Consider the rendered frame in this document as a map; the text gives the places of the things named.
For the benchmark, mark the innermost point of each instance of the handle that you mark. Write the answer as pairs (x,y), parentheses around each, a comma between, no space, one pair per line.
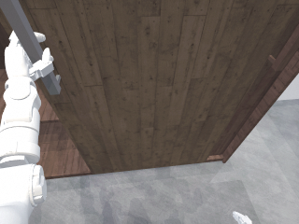
(289,49)
(16,17)

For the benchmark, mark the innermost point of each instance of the robot left hand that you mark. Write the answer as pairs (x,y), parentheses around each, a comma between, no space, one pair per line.
(18,64)

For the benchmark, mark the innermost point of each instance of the left robot forearm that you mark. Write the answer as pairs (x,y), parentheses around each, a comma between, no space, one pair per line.
(20,123)

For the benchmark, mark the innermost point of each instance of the wardrobe door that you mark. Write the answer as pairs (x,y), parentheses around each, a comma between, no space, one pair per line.
(259,88)
(152,83)

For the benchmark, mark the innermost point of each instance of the left robot upper arm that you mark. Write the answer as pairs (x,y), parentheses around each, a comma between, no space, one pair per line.
(22,188)

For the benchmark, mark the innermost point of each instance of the robot right hand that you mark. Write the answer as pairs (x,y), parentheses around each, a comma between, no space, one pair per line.
(241,219)

